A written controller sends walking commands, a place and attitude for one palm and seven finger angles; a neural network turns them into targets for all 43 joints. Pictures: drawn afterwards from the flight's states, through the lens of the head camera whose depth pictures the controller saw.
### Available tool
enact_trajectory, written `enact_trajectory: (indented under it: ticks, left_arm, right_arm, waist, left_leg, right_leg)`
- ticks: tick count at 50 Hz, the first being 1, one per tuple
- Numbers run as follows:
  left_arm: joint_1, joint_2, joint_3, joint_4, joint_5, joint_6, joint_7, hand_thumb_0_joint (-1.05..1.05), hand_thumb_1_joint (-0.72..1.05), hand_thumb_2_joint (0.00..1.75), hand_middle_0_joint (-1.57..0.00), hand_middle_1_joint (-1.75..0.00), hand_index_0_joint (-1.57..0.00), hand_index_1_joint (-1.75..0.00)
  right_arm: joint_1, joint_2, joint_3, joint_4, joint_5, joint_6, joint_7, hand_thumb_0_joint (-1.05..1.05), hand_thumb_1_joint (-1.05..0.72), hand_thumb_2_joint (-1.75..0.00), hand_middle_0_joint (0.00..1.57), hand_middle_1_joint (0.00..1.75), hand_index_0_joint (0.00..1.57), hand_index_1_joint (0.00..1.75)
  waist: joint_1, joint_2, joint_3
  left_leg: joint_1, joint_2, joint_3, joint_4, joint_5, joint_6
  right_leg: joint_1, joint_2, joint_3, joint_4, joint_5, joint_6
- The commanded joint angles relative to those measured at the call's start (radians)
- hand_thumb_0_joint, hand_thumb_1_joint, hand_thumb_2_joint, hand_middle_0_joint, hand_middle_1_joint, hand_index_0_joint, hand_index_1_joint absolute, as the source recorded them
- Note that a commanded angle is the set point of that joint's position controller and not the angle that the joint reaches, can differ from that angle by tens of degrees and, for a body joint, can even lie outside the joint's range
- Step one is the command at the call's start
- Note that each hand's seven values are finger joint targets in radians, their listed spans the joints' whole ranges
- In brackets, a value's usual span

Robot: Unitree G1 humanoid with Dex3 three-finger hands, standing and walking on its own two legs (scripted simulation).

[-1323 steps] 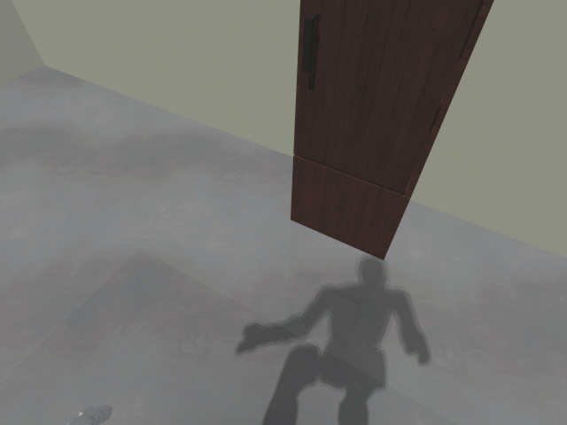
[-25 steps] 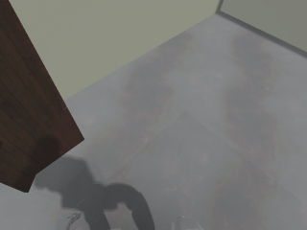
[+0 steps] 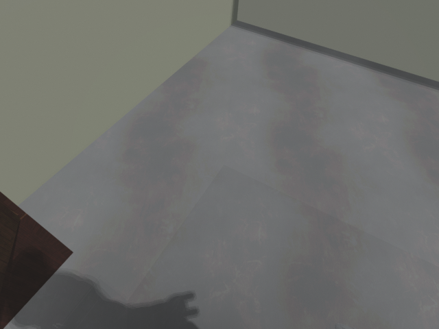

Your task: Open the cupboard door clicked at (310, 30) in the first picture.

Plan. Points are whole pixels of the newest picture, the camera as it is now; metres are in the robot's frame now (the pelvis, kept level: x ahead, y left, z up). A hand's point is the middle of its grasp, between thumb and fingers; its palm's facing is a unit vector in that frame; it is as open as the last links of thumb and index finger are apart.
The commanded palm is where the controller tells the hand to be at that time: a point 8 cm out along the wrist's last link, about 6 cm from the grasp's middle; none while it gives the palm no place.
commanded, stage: walk to a spot facing it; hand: left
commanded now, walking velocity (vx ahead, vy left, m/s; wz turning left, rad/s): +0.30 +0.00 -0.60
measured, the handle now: out of the picture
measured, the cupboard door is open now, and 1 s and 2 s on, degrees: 41 41 41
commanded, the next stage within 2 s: turn to face it in 1.06 s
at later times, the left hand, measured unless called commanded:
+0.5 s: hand (209, 222) +0.37 +0.05 -0.16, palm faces -0.32 -0.91 -0.25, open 7.4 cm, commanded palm none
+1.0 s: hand (221, 197) +0.46 +0.03 -0.18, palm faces -0.34 -0.92 -0.17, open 7.4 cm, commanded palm none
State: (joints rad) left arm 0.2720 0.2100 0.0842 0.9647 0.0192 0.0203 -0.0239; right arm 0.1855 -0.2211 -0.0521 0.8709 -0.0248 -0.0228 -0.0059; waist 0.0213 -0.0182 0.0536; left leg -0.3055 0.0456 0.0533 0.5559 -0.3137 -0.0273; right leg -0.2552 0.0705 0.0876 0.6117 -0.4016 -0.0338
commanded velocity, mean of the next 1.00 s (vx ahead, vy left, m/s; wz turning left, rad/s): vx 0.34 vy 0.00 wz -0.38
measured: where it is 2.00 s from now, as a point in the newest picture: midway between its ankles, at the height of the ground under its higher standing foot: (293, 233)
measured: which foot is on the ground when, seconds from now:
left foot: down 0.00-0.36, up 0.38-0.86, down 0.88-1.00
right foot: up 0.00-0.34, down 0.36-0.88, up 0.90-1.00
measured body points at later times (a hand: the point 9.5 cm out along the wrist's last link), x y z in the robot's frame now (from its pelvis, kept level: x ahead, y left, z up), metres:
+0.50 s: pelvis +0.18 -0.09 -0.01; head +0.23 -0.12 +0.44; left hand +0.39 +0.10 -0.14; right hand +0.07 -0.32 -0.16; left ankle +0.15 +0.09 -0.63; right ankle +0.21 -0.16 -0.73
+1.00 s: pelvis +0.43 -0.15 +0.00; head +0.46 -0.16 +0.45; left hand +0.48 +0.08 -0.16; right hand +0.44 -0.41 -0.13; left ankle +0.51 -0.08 -0.73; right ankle +0.29 -0.20 -0.63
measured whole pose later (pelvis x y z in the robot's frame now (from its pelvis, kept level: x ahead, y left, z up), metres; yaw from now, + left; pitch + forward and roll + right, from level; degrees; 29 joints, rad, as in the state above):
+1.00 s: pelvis +0.43 -0.15 +0.00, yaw -27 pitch +0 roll +1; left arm 0.36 0.17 0.06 1.11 0.02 -0.02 -0.02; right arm 0.13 -0.15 -0.03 0.94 -0.04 -0.08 -0.01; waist 0.05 -0.04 0.07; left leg -0.32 0.04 0.15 0.58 -0.25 0.03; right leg -0.39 0.00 -0.02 1.24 -0.38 -0.05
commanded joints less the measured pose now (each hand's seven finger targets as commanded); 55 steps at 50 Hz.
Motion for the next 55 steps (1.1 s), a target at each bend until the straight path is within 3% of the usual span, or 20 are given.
enact_trajectory:
  ticks: [1, 4, 6, 12, 15, 16, 17, 18, 19, 22, 25, 37, 40, 42, 43, 44, 45, 48, 51, 55]
  left_arm:
    - [-0.213, 0.094, 0.022, -0.168, 0.013, -0.051, -0.023, 0.0, 0.9, 0.9, -0.2, -0.3, -0.2, -0.3]
    - [-0.198, 0.057, 0.012, -0.132, 0.014, -0.041, -0.043, 0.0, 0.9, 0.9, -0.2, -0.3, -0.2, -0.3]
    - [-0.211, 0.026, -0.005, -0.13, 0.011, -0.033, -0.048, 0.0, 0.9, 0.9, -0.2, -0.3, -0.2, -0.3]
    - [-0.311, 0.027, -0.011, -0.15, 0.008, -0.023, -0.054, 0.0, 0.9, 0.9, -0.2, -0.3, -0.2, -0.3]
    - [-0.236, 0.06, -0.001, -0.126, 0.008, -0.024, -0.048, 0.0, 0.9, 0.9, -0.2, -0.3, -0.2, -0.3]
    - [-0.114, 0.081, 0.009, -0.092, 0.009, -0.032, -0.043, 0.0, 0.9, 0.9, -0.2, -0.3, -0.2, -0.3]
    - [0.087, 0.148, 0.03, -0.036, 0.012, -0.044, -0.032, 0.0, 0.9, 0.9, -0.2, -0.3, -0.2, -0.3]
    - [0.236, 0.286, 0.07, -0.004, 0.012, -0.054, -0.012, 0.0, 0.9, 0.9, -0.2, -0.3, -0.2, -0.3]
    - [0.224, 0.345, 0.07, 0.002, -0.019, -0.05, 0.0, 0.0, 0.9, 0.9, -0.2, -0.3, -0.2, -0.3]
    - [-0.074, 0.182, 0.019, -0.083, -0.007, -0.05, 0.023, 0.0, 0.9, 0.9, -0.2, -0.3, -0.2, -0.3]
    - [-0.111, 0.136, 0.006, -0.075, 0.003, -0.073, 0.022, 0.0, 0.9, 0.9, -0.2, -0.3, -0.2, -0.3]
    - [0.129, 0.099, -0.008, 0.073, -0.006, -0.108, 0.031, 0.0, 0.9, 0.9, -0.2, -0.3, -0.2, -0.3]
    - [0.119, 0.114, -0.009, 0.086, -0.006, -0.108, 0.035, 0.0, 0.9, 0.9, -0.2, -0.3, -0.2, -0.3]
    - [0.084, 0.112, -0.006, 0.083, -0.011, -0.109, 0.036, 0.0, 0.9, 0.9, -0.2, -0.3, -0.2, -0.3]
    - [0.094, 0.089, -0.007, 0.062, -0.018, -0.108, 0.03, 0.0, 0.9, 0.9, -0.2, -0.3, -0.2, -0.3]
    - [0.137, 0.041, -0.019, 0.044, -0.026, -0.112, 0.019, 0.0, 0.9, 0.9, -0.2, -0.3, -0.2, -0.3]
    - [0.086, 0.061, -0.014, 0.022, -0.011, -0.113, 0.024, 0.0, 0.9, 0.9, -0.2, -0.3, -0.2, -0.3]
    - [-0.002, 0.028, -0.009, 0.02, 0.009, -0.084, 0.001, 0.0, 0.9, 0.9, -0.2, -0.3, -0.2, -0.3]
    - [0.023, -0.02, -0.011, 0.021, 0.012, -0.049, -0.012, 0.0, 0.9, 0.9, -0.2, -0.3, -0.2, -0.3]
    - [-0.071, -0.025, -0.005, -0.017, 0.012, -0.033, -0.023, 0.0, 0.9, 0.9, -0.2, -0.3, -0.2, -0.3]
  right_arm:
    - [0.294, -0.241, -0.045, 0.009, -0.022, -0.029, -0.027, 0.0, -0.9, -0.9, 0.2, 0.3, 0.2, 0.3]
    - [0.216, -0.132, -0.01, 0.006, -0.014, -0.045, -0.028, 0.0, -0.9, -0.9, 0.2, 0.3, 0.2, 0.3]
    - [0.276, -0.121, -0.005, 0.037, -0.011, -0.053, -0.032, 0.0, -0.9, -0.9, 0.2, 0.3, 0.2, 0.3]
    - [0.292, -0.137, -0.012, 0.063, -0.018, -0.041, -0.02, 0.0, -0.9, -0.9, 0.2, 0.3, 0.2, 0.3]
    - [0.269, -0.165, -0.013, 0.068, -0.015, -0.034, -0.019, 0.0, -0.9, -0.9, 0.2, 0.3, 0.2, 0.3]
    - [0.234, -0.18, -0.013, 0.062, -0.01, -0.033, -0.018, 0.0, -0.9, -0.9, 0.2, 0.3, 0.2, 0.3]
    - [0.18, -0.172, -0.01, 0.041, 0.002, -0.034, -0.008, 0.0, -0.9, -0.9, 0.2, 0.3, 0.2, 0.3]
    - [0.171, -0.096, 0.004, 0.0, 0.027, -0.037, 0.0, 0.0, -0.9, -0.9, 0.2, 0.3, 0.2, 0.3]
    - [0.085, -0.092, -0.002, -0.034, 0.03, -0.035, -0.003, 0.0, -0.9, -0.9, 0.2, 0.3, 0.2, 0.3]
    - [0.09, -0.096, -0.017, 0.025, 0.004, -0.016, -0.006, 0.0, -0.9, -0.9, 0.2, 0.3, 0.2, 0.3]
    - [0.177, -0.05, -0.008, 0.075, -0.006, 0.012, 0.003, 0.0, -0.9, -0.9, 0.2, 0.3, 0.2, 0.3]
    - [-0.155, -0.026, -0.009, -0.001, 0.006, -0.021, 0.026, 0.0, -0.9, -0.9, 0.2, 0.3, 0.2, 0.3]
    - [-0.136, -0.029, -0.01, 0.014, 0.005, -0.028, 0.023, 0.0, -0.9, -0.9, 0.2, 0.3, 0.2, 0.3]
    - [0.069, -0.068, -0.022, 0.089, -0.003, -0.037, 0.006, 0.0, -0.9, -0.9, 0.2, 0.3, 0.2, 0.3]
    - [0.226, -0.153, -0.042, 0.123, -0.019, -0.043, -0.005, 0.0, -0.9, -0.9, 0.2, 0.3, 0.2, 0.3]
    - [0.331, -0.238, -0.059, 0.142, -0.029, -0.041, -0.009, 0.0, -0.9, -0.9, 0.2, 0.3, 0.2, 0.3]
    - [0.299, -0.229, -0.051, 0.129, -0.011, -0.026, -0.008, 0.0, -0.9, -0.9, 0.2, 0.3, 0.2, 0.3]
    - [0.138, -0.085, -0.017, 0.089, -0.012, -0.048, -0.014, 0.0, -0.9, -0.9, 0.2, 0.3, 0.2, 0.3]
    - [0.151, -0.077, -0.01, 0.104, -0.004, -0.067, -0.02, 0.0, -0.9, -0.9, 0.2, 0.3, 0.2, 0.3]
    - [0.174, -0.093, -0.019, 0.108, -0.006, -0.05, -0.013, 0.0, -0.9, -0.9, 0.2, 0.3, 0.2, 0.3]
  waist:
    - [-0.137, 0.152, -0.023]
    - [-0.068, 0.162, 0.023]
    - [-0.078, 0.182, -0.021]
    - [-0.086, 0.194, 0.018]
    - [-0.024, 0.177, 0.002]
    - [0.047, 0.15, -0.054]
    - [0.148, 0.064, -0.148]
    - [0.199, -0.21, -0.276]
    - [0.173, -0.22, -0.223]
    - [0.01, -0.057, -0.057]
    - [-0.06, -0.07, -0.066]
    - [0.025, -0.075, -0.015]
    - [-0.018, -0.068, -0.007]
    - [-0.115, -0.027, -0.078]
    - [-0.171, 0.107, -0.172]
    - [-0.166, 0.299, -0.274]
    - [-0.149, 0.181, -0.204]
    - [-0.064, 0.134, 0.024]
    - [-0.021, 0.114, -0.041]
    - [-0.033, 0.139, -0.008]
  left_leg:
    - [0.316, 0.46, -0.539, -0.381, -0.258, 0.207]
    - [0.313, 0.322, -0.174, -0.312, 0.269, 0.124]
    - [0.385, 0.276, -0.017, -0.257, 0.557, 0.094]
    - [0.284, 0.285, 0.138, -0.275, 0.449, 0.093]
    - [0.241, 0.301, 0.182, -0.143, 0.686, 0.083]
    - [0.19, 0.279, 0.204, 0.018, 0.773, 0.065]
    - [0.02, 0.23, 0.236, 0.266, 0.704, 0.025]
    - [-0.305, 0.056, 0.231, 0.67, -0.038, -0.028]
    - [-0.454, 0.034, 0.049, 0.877, -0.315, -0.018]
    - [-0.328, 0.147, -0.061, 0.765, -0.051, -0.02]
    - [-0.221, 0.128, -0.024, 0.571, 0.011, -0.036]
    - [-0.35, 0.042, 0.009, 0.19, 0.095, -0.016]
    - [-0.176, -0.008, 0.053, 0.071, 0.081, 0.014]
    - [0.175, -0.036, 0.058, -0.054, 0.181, 0.048]
    - [0.429, 0.146, -0.178, -0.071, 0.187, 0.131]
    - [0.589, 0.431, -0.512, -0.191, 0.2, 0.265]
    - [0.435, 0.469, -0.568, -0.27, 0.044, 0.289]
    - [0.121, 0.354, -0.338, -0.371, -0.051, 0.183]
    - [0.151, 0.289, -0.078, -0.35, 0.275, 0.156]
    - [0.09, 0.261, 0.074, -0.352, 0.246, 0.138]
  right_leg:
    - [-0.518, -0.089, -0.035, 0.545, -0.125, 0.011]
    - [-0.536, -0.156, -0.083, 0.587, 0.058, 0.044]
    - [-0.515, -0.147, -0.13, 0.51, 0.083, 0.048]
    - [-0.315, -0.119, -0.223, 0.15, 0.16, 0.02]
    - [-0.115, -0.066, -0.266, 0.096, 0.124, -0.024]
    - [0.062, -0.034, -0.277, 0.049, 0.129, -0.049]
    - [0.368, -0.06, -0.212, -0.018, 0.132, -0.088]
    - [0.621, -0.385, 0.308, -0.162, 0.06, -0.215]
    - [0.539, -0.52, 0.554, -0.344, 0.062, -0.268]
    - [0.094, -0.4, 0.28, -0.407, -0.088, -0.177]
    - [0.0, -0.302, 0.098, -0.422, 0.111, -0.149]
    - [0.366, -0.288, 0.1, -0.327, 0.723, -0.148]
    - [0.31, -0.284, 0.066, -0.252, 0.876, -0.132]
    - [0.149, -0.221, 0.02, -0.022, 0.901, -0.084]
    - [-0.076, -0.14, -0.026, 0.215, 0.634, -0.041]
    - [-0.283, -0.017, -0.126, 0.584, -0.068, -0.015]
    - [-0.326, -0.052, -0.057, 0.716, -0.143, -0.029]
    - [-0.396, -0.165, -0.04, 0.728, 0.069, -0.003]
    - [-0.347, -0.189, -0.08, 0.544, 0.119, 0.028]
    - [-0.26, -0.184, -0.157, 0.258, 0.184, 0.04]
